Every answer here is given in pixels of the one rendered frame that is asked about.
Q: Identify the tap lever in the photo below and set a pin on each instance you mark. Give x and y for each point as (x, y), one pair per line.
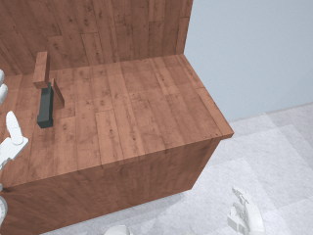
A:
(45, 117)

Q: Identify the right robot hand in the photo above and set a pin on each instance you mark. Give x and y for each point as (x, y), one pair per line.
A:
(250, 217)

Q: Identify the left robot thigh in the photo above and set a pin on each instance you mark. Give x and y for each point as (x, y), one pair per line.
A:
(118, 230)

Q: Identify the counter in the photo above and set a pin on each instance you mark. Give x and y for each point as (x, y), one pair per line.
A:
(132, 121)

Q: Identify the left robot hand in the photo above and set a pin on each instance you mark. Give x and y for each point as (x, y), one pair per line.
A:
(10, 148)

